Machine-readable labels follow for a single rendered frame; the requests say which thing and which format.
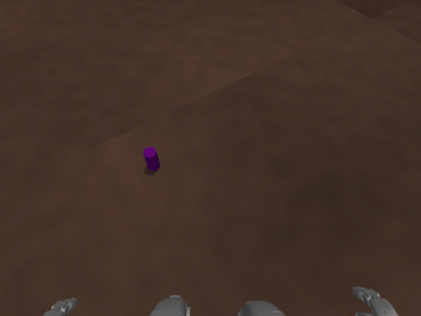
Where can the right robot hand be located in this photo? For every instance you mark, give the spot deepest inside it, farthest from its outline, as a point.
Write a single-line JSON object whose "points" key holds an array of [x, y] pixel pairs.
{"points": [[378, 306]]}

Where can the can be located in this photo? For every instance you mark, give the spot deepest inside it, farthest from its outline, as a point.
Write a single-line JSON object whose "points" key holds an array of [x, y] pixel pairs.
{"points": [[151, 158]]}

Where can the left robot hand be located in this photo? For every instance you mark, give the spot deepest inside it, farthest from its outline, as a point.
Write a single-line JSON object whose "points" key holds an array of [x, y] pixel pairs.
{"points": [[62, 308]]}

